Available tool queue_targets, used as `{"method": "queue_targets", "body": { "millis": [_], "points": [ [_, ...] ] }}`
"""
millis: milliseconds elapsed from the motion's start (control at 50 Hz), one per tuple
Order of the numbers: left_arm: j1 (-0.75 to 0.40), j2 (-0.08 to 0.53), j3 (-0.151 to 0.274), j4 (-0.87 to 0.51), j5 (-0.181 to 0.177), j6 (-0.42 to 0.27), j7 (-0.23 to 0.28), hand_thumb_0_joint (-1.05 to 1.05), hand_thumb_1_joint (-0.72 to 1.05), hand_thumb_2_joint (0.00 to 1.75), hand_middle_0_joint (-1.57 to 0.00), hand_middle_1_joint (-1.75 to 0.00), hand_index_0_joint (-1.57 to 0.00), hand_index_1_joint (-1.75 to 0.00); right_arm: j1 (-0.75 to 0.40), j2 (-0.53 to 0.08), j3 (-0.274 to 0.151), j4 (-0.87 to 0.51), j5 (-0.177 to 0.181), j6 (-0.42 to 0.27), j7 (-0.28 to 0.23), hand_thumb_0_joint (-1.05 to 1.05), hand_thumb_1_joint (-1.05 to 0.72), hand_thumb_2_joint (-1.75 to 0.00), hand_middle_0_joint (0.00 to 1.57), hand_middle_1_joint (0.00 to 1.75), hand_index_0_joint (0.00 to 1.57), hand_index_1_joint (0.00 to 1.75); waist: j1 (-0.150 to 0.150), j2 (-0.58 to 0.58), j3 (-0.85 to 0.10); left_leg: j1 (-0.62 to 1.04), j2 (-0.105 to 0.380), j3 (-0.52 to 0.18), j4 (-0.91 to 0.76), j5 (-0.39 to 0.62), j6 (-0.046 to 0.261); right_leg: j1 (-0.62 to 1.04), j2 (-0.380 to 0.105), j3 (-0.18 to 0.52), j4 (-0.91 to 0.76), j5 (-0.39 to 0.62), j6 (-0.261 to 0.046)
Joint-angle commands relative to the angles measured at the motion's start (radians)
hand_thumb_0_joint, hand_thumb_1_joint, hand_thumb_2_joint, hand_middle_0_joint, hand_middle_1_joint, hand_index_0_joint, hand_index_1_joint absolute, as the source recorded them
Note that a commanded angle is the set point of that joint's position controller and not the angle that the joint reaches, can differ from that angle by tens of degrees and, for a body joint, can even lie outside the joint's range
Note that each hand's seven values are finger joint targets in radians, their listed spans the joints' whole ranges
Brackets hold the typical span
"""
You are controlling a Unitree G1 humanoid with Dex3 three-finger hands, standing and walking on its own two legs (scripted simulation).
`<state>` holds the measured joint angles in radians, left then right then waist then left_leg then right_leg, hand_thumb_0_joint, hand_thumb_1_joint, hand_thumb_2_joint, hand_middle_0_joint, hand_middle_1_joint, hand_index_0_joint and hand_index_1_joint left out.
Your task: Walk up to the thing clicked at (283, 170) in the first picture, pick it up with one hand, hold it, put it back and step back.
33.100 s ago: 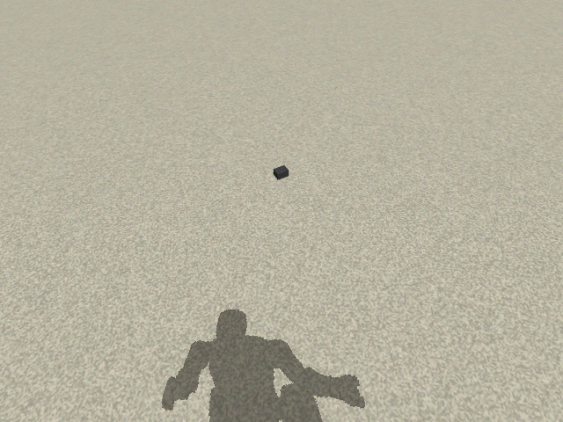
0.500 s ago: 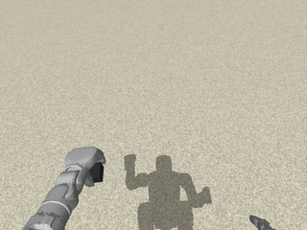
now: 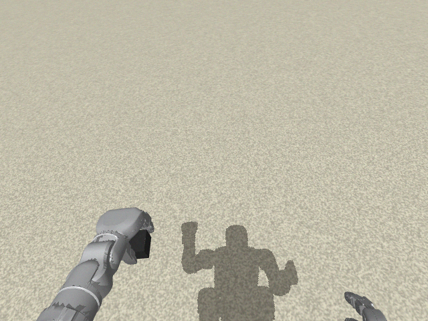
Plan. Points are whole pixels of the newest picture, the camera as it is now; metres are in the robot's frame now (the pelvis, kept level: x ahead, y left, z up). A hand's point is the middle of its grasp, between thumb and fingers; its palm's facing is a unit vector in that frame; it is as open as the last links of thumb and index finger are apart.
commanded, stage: hold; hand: left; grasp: from above
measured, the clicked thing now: (133, 244) +0.31 +0.22 -0.08
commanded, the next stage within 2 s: crouch in 1.04 s
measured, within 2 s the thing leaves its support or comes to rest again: neither
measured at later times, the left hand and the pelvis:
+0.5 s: hand (128, 245) +0.29 +0.21 -0.03, palm faces -0.44 -0.05 -0.90, open 7.8 cm; pelvis -0.01 -0.01 +0.01, yaw +0 degrees
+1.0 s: hand (127, 242) +0.29 +0.21 -0.03, palm faces -0.42 -0.05 -0.90, open 7.8 cm; pelvis +0.00 +0.00 +0.01, yaw +0 degrees
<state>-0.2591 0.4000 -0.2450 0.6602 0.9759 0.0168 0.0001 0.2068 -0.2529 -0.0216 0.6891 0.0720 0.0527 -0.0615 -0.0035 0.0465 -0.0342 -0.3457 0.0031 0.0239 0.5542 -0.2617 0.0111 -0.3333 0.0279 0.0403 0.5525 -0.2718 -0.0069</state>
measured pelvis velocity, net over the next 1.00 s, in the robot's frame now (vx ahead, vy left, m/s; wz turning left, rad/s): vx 0.00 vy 0.00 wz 0.00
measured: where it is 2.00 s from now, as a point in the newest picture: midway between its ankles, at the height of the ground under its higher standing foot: outside the picture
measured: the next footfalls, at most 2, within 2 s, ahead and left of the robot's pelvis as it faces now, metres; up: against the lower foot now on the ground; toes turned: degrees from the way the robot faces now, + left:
none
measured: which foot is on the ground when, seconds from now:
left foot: down 0.00-1.00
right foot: down 0.00-1.00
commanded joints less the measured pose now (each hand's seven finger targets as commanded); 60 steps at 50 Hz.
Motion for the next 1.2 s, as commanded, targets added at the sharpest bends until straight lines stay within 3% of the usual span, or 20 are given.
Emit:
{"method": "queue_targets", "body": {
  "millis": [0,60,80,100,120,220,260,300,480,520,720,740,800,860,940,1040,1080,1120,1140,1180],
  "points": [
    [-0.311,0.206,0.107,-0.189,-0.006,-0.005,0.038,0.00,0.86,0.21,-1.17,-0.26,-1.22,-0.21,-0.087,-0.130,-0.043,-0.137,0.001,-0.043,-0.006,0.00,-0.90,-0.90,0.20,0.30,0.20,0.30,0.006,-0.028,-0.219,0.134,-0.023,0.002,-0.079,0.154,0.010,0.058,0.009,0.001,-0.103,0.138,-0.004],
    [-0.315,0.200,0.096,-0.209,-0.001,-0.006,0.032,0.00,0.84,0.22,-1.16,-0.26,-1.20,-0.22,-0.091,-0.132,-0.042,-0.137,0.002,-0.042,-0.007,0.00,-0.90,-0.90,0.20,0.30,0.20,0.30,0.000,-0.012,-0.225,0.157,-0.018,0.001,-0.089,0.164,0.008,0.056,0.012,0.000,-0.102,0.144,-0.008],
    [-0.302,0.214,0.114,-0.202,-0.004,-0.006,0.035,0.00,0.85,0.22,-1.16,-0.27,-1.21,-0.22,-0.095,-0.132,-0.042,-0.135,0.002,-0.040,-0.009,0.00,-0.90,-0.90,0.20,0.30,0.20,0.30,0.010,-0.015,-0.221,0.158,-0.017,-0.002,-0.094,0.158,0.007,0.062,0.012,-0.004,-0.107,0.131,-0.008],
    [-0.315,0.198,0.097,-0.215,-0.002,-0.007,0.032,0.00,0.83,0.21,-1.15,-0.26,-1.20,-0.21,-0.091,-0.133,-0.041,-0.135,0.002,-0.042,-0.008,0.00,-0.90,-0.90,0.20,0.30,0.20,0.30,-0.005,-0.018,-0.231,0.167,-0.014,-0.004,-0.095,0.161,0.007,0.063,0.013,-0.002,-0.103,0.140,-0.009],
    [-0.303,0.202,0.107,-0.207,-0.002,-0.005,0.033,0.00,0.85,0.22,-1.16,-0.26,-1.21,-0.21,-0.095,-0.129,-0.042,-0.133,0.002,-0.041,-0.009,0.00,-0.90,-0.90,0.20,0.30,0.20,0.30,0.010,-0.017,-0.233,0.166,-0.016,-0.003,-0.097,0.173,0.007,0.076,0.012,-0.004,-0.105,0.147,-0.008],
    [-0.313,0.192,0.095,-0.213,-0.008,-0.002,0.033,0.00,0.85,0.23,-1.17,-0.27,-1.21,-0.22,-0.105,-0.129,-0.039,-0.136,0.004,-0.042,-0.009,0.00,-0.90,-0.90,0.20,0.30,0.20,0.30,0.002,-0.027,-0.216,0.174,-0.015,-0.002,-0.106,0.174,0.008,0.073,0.012,-0.004,-0.115,0.152,-0.006],
    [-0.281,0.205,0.112,-0.204,-0.013,-0.001,0.029,0.00,0.86,0.20,-1.17,-0.25,-1.22,-0.21,-0.121,-0.128,-0.038,-0.142,0.005,-0.040,-0.010,0.00,-0.90,-0.90,0.20,0.30,0.20,0.30,0.015,-0.034,-0.191,0.165,-0.017,-0.001,-0.117,0.141,0.008,0.074,0.009,-0.004,-0.132,0.113,-0.006],
    [-0.284,0.185,0.089,-0.220,-0.011,0.001,0.021,0.00,0.84,0.20,-1.15,-0.26,-1.20,-0.21,-0.123,-0.127,-0.036,-0.143,0.004,-0.040,-0.010,0.00,-0.90,-0.90,0.20,0.30,0.20,0.30,0.006,-0.044,-0.200,0.172,-0.020,0.002,-0.117,0.147,0.010,0.077,0.007,-0.001,-0.135,0.123,-0.003],
    [-0.285,0.224,0.124,-0.255,-0.015,-0.007,0.001,0.00,0.87,0.19,-1.17,-0.25,-1.22,-0.20,-0.136,-0.121,-0.031,-0.144,0.006,-0.035,-0.016,0.00,-0.90,-0.90,0.20,0.30,0.20,0.30,0.017,-0.037,-0.216,0.199,-0.024,0.010,-0.120,0.185,0.014,0.107,0.003,0.000,-0.143,0.164,0.001],
    [-0.256,0.187,0.095,-0.237,-0.015,-0.004,-0.003,0.00,0.86,0.19,-1.17,-0.25,-1.22,-0.20,-0.140,-0.120,-0.031,-0.147,0.005,-0.035,-0.016,0.00,-0.90,-0.90,0.20,0.30,0.20,0.30,0.011,-0.059,-0.200,0.200,-0.024,0.009,-0.119,0.195,0.016,0.099,0.002,0.000,-0.147,0.175,0.004],
    [-0.274,0.200,0.111,-0.261,-0.001,0.006,0.016,0.00,0.88,0.19,-1.18,-0.24,-1.23,-0.19,-0.138,-0.119,-0.032,-0.142,0.008,-0.024,-0.014,0.00,-0.90,-0.90,0.20,0.30,0.20,0.30,0.014,-0.030,-0.213,0.214,-0.025,0.013,-0.124,0.206,0.013,0.109,0.002,-0.004,-0.149,0.186,0.000],
    [-0.259,0.185,0.093,-0.251,0.004,0.007,0.017,0.00,0.87,0.17,-1.17,-0.24,-1.22,-0.19,-0.138,-0.118,-0.033,-0.143,0.008,-0.024,-0.012,0.00,-0.90,-0.90,0.20,0.30,0.20,0.30,0.013,-0.040,-0.210,0.209,-0.024,0.010,-0.127,0.210,0.012,0.110,0.004,-0.007,-0.144,0.188,-0.002],
    [-0.283,0.220,0.127,-0.254,0.013,0.008,0.028,0.00,0.86,0.16,-1.16,-0.24,-1.22,-0.19,-0.135,-0.119,-0.035,-0.138,0.007,-0.021,-0.012,0.00,-0.90,-0.90,0.20,0.30,0.20,0.30,0.022,-0.013,-0.225,0.217,-0.023,0.009,-0.130,0.222,0.009,0.119,0.005,-0.008,-0.142,0.193,-0.006],
    [-0.340,0.216,0.117,-0.259,0.012,0.006,0.031,0.00,0.88,0.19,-1.18,-0.26,-1.23,-0.21,-0.129,-0.123,-0.038,-0.130,0.005,-0.023,-0.010,0.00,-0.90,-0.90,0.20,0.30,0.20,0.30,0.012,-0.007,-0.240,0.228,-0.018,0.006,-0.132,0.225,0.008,0.119,0.008,-0.009,-0.140,0.198,-0.008],
    [-0.234,0.168,0.090,-0.198,0.000,0.014,0.020,0.00,0.88,0.19,-1.18,-0.25,-1.23,-0.20,-0.128,-0.122,-0.041,-0.135,0.008,-0.026,-0.009,0.00,-0.90,-0.90,0.20,0.30,0.20,0.30,0.018,-0.033,-0.204,0.213,-0.017,0.002,-0.136,0.235,0.008,0.117,0.009,-0.014,-0.144,0.203,-0.008],
    [-0.286,0.179,0.079,-0.252,-0.010,0.005,-0.004,0.00,0.89,0.17,-1.19,-0.25,-1.24,-0.19,-0.128,-0.123,-0.040,-0.143,0.007,-0.024,-0.009,0.00,-0.90,-0.90,0.20,0.30,0.20,0.30,0.009,-0.032,-0.211,0.225,-0.015,0.001,-0.137,0.243,0.009,0.118,0.009,-0.014,-0.147,0.216,-0.008],
    [-0.242,0.176,0.083,-0.224,-0.010,0.003,-0.004,0.00,0.89,0.16,-1.19,-0.24,-1.24,-0.18,-0.126,-0.124,-0.038,-0.147,0.010,-0.022,-0.010,0.00,-0.90,-0.90,0.20,0.30,0.20,0.30,0.013,-0.046,-0.194,0.219,-0.018,0.002,-0.141,0.235,0.011,0.116,0.006,-0.013,-0.150,0.211,-0.008],
    [-0.287,0.195,0.092,-0.265,-0.013,-0.005,-0.001,0.00,0.95,0.15,-1.14,-0.32,-1.25,-0.21,-0.126,-0.124,-0.039,-0.149,0.008,-0.022,-0.012,0.00,-0.89,-0.91,0.20,0.30,0.20,0.30,0.014,-0.029,-0.222,0.233,-0.016,0.001,-0.138,0.249,0.009,0.119,0.007,-0.014,-0.144,0.221,-0.009],
    [-0.277,0.202,0.106,-0.236,-0.012,-0.004,0.006,0.00,0.87,0.12,-1.07,-0.26,-1.18,-0.16,-0.126,-0.126,-0.037,-0.148,0.008,-0.021,-0.012,0.00,-0.87,-0.89,0.20,0.30,0.20,0.30,0.015,-0.041,-0.207,0.224,-0.018,-0.002,-0.136,0.248,0.009,0.119,0.007,-0.014,-0.147,0.216,-0.007],
    [-0.287,0.192,0.100,-0.231,0.003,-0.009,0.018,0.00,0.84,0.14,-1.17,-0.19,-1.22,-0.15,-0.115,-0.125,-0.037,-0.143,0.006,-0.021,-0.011,0.00,-0.89,-0.90,0.20,0.30,0.20,0.30,0.006,-0.035,-0.204,0.222,-0.018,0.004,-0.135,0.231,0.009,0.108,0.006,-0.012,-0.146,0.204,-0.009]
  ]
}}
